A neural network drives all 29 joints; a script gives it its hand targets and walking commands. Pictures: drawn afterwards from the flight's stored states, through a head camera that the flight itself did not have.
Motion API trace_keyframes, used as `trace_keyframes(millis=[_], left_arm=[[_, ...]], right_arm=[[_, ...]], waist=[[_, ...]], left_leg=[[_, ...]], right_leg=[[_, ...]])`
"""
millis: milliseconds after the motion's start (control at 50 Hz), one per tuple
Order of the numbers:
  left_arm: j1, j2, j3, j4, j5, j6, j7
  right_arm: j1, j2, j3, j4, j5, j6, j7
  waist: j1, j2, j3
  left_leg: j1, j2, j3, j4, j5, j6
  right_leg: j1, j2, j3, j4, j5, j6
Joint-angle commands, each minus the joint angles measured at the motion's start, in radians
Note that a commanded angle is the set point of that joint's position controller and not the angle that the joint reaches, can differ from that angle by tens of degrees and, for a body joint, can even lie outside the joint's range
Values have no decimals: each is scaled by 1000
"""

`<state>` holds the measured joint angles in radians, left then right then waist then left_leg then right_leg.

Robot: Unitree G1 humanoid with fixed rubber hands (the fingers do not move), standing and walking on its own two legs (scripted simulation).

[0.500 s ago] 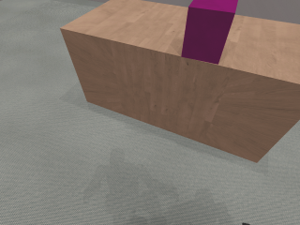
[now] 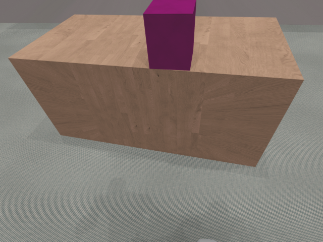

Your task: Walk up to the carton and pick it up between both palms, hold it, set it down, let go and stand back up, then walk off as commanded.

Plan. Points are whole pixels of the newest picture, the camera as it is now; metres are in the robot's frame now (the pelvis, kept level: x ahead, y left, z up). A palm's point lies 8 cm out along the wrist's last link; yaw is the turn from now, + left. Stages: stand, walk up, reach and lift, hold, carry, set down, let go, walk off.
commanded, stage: walk up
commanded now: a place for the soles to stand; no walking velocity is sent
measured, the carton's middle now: (172, 34) +0.97 -0.06 +0.09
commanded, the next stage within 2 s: none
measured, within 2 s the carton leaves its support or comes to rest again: neither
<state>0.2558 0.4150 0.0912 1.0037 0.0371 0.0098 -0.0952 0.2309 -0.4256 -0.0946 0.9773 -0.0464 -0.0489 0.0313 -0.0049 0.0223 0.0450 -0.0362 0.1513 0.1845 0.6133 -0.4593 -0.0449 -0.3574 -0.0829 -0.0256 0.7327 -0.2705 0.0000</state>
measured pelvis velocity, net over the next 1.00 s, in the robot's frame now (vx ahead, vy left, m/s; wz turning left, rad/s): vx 0.25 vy -0.05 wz -0.25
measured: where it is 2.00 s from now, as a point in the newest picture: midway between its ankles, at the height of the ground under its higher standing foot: (179, 233)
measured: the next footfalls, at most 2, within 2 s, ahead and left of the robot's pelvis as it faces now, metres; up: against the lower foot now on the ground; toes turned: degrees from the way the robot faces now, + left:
left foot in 0.46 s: +0.30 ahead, +0.09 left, +0.00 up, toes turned -3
right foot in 0.86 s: +0.36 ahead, -0.19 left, +0.00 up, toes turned -15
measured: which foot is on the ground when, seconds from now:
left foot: down 0.00-0.00, up 0.02-0.44, down 0.46-0.88, up 0.90-1.00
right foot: down 0.00-0.52, up 0.54-0.84, down 0.86-1.00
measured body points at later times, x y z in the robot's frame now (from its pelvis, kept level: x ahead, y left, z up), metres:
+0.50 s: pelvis +0.16 -0.02 +0.00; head +0.17 +0.00 +0.45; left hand +0.23 +0.29 -0.13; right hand +0.20 -0.34 -0.10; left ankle +0.27 +0.09 -0.72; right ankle +0.07 -0.12 -0.71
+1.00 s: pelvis +0.25 -0.05 -0.02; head +0.28 -0.11 +0.43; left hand +0.44 +0.23 -0.10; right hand +0.24 -0.36 -0.17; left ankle +0.28 +0.10 -0.69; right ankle +0.32 -0.18 -0.71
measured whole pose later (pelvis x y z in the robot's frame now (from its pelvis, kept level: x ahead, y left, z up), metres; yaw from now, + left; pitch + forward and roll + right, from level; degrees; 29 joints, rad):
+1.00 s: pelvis +0.25 -0.05 -0.02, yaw -14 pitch -5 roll +0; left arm 0.17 0.36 0.03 0.87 0.02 -0.05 0.02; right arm 0.20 -0.41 -0.06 0.89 0.01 0.03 0.01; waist -0.03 0.11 0.19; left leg -0.36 0.06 -0.01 1.01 -0.59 0.02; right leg -0.46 -0.01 -0.03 0.80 -0.26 -0.03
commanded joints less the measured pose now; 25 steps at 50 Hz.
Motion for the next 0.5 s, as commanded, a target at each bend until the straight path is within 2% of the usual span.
trace_keyframes(millis=[0, 20, 40, 60, 80, 100, 120, 140, 160, 180, 200, 220, 240, 260, 280, 300, 320, 340, 360, 380, 400, 420, 440, 460, 480], left_arm=[[122, 357, 94, -112, -24, -56, 37], [95, 347, 89, -132, -30, -61, 45], [98, 298, 78, -130, -27, -63, 57], [72, 267, 61, -133, -34, -71, 68], [77, 253, 54, -144, -39, -79, 66], [73, 251, 56, -160, -39, -84, 70], [57, 245, 58, -158, -42, -88, 68], [68, 248, 50, -170, -44, -95, 74], [60, 228, 43, -186, -44, -102, 75], [55, 238, 48, -190, -43, -109, 78], [68, 238, 47, -202, -36, -109, 80], [56, 250, 50, -203, -25, -114, 79], [63, 251, 50, -202, -27, -117, 78], [41, 252, 48, -201, -21, -117, 76], [50, 258, 47, -208, -19, -120, 77], [56, 248, 40, -197, -18, -123, 77], [74, 254, 44, -197, -17, -121, 78], [83, 247, 32, -200, -20, -122, 78], [42, 247, 30, -216, -17, -124, 81], [32, 240, 23, -222, -25, -121, 80], [43, 220, 16, -222, -17, -116, 80], [48, 181, 10, -232, -31, -116, 78], [105, 122, -7, -233, -43, -114, 78], [125, 144, 1, -229, -43, -113, 86], [89, 246, 13, -207, -26, -97, 102]], right_arm=[[-160, -202, -17, -167, 12, -18, 2], [-122, -213, -22, -157, 24, -24, -2], [-104, -201, -21, -142, 25, -31, -1], [-57, -185, -20, -116, 41, -27, -4], [-6, -181, -25, -84, 27, -22, -5], [-19, -210, -31, -94, 29, -21, -3], [-4, -214, -32, -83, 31, -14, -4], [-17, -196, -31, -93, 28, -11, 3], [-19, -205, -35, -95, 26, -2, 7], [-21, -189, -38, -109, 23, 4, 8], [-42, -204, -39, -120, 20, 8, 13], [-72, -207, -43, -119, 22, 10, 17], [-80, -188, -38, -137, 20, 5, 20], [-85, -182, -36, -144, 24, 3, 28], [-105, -173, -35, -153, 24, -5, 28], [-111, -171, -37, -158, 28, -9, 30], [-120, -170, -41, -156, 21, -11, 35], [-98, -166, -37, -161, 18, -11, 31], [-64, -183, -47, -153, 25, -16, 26], [-40, -174, -45, -134, 21, -25, 22], [46, -184, -58, -120, 14, -32, 14], [180, -203, -67, -103, 11, -42, 0], [234, -289, -97, -101, 0, -53, -13], [164, -306, -85, -150, 12, -54, -12], [97, -327, -93, -152, 35, -48, -3]], waist=[[111, -257, 117], [87, -234, 95], [79, -191, 79], [43, -217, 73], [24, -209, 79], [28, -140, 62], [14, -109, 38], [18, -137, 47], [12, -96, 81], [-5, -99, 89], [21, -74, 63], [14, -64, 76], [16, -81, 64], [21, -121, 81], [21, -102, 146], [28, -130, 114], [38, -96, 82], [29, -111, 96], [-2, -83, 111], [-9, -40, 58], [-41, -13, 5], [-108, 31, -56], [-112, 251, -108], [-73, 273, -53], [-65, 204, -36]], left_leg=[[-627, -95, -210, 611, -98, 87], [-615, -69, -237, 568, -67, 95], [-633, -62, -235, 567, -48, 98], [-593, -44, -223, 547, -8, 84], [-588, -44, -225, 539, 28, 85], [-537, -39, -231, 504, 51, 81], [-514, -27, -238, 460, 86, 77], [-495, -31, -221, 463, 125, 75], [-500, -25, -221, 435, 149, 74], [-516, -24, -228, 413, 183, 60], [-514, -24, -223, 378, 196, 55], [-547, -21, -217, 336, 183, 56], [-534, -10, -223, 273, 189, 59], [-491, -7, -235, 224, 206, 56], [-485, -4, -219, 203, 231, 58], [-442, -12, -220, 164, 215, 67], [-435, -33, -211, 127, 213, 72], [-392, -43, -202, 125, 224, 76], [-342, -30, -221, 83, 214, 81], [-261, -62, -195, 12, 216, 92], [-115, -94, -147, -54, 199, 117], [8, -78, -208, -115, 211, 139], [119, 80, -475, -252, 92, 195], [134, 266, -849, -381, 54, 271], [49, 321, -880, -362, 6, 330]], right_leg=[[193, -315, 827, -629, -429, -289], [225, -279, 711, -556, -282, -272], [292, -239, 587, -473, -53, -255], [262, -202, 461, -449, 53, -245], [239, -180, 469, -424, 93, -231], [212, -208, 479, -438, 98, -213], [206, -190, 409, -413, 81, -214], [137, -185, 419, -444, 91, -199], [113, -177, 418, -474, 3, -213], [112, -175, 417, -500, -45, -194], [129, -161, 433, -524, -154, -189], [143, -182, 431, -514, -174, -236], [138, -164, 412, -492, -189, -241], [93, -167, 390, -483, -208, -254], [50, -159, 378, -498, -160, -240], [70, -145, 361, -466, -115, -241], [102, -131, 344, -434, -87, -240], [52, -148, 362, -441, -57, -228], [59, -166, 374, -393, 44, -215], [55, -133, 317, -322, 156, -206], [44, -88, 268, -183, 275, -174], [11, -14, 199, 33, 364, -139], [-99, 107, 97, 340, 283, -91], [-296, 206, 87, 427, -205, -38], [-248, 121, 178, 480, -251, -40]])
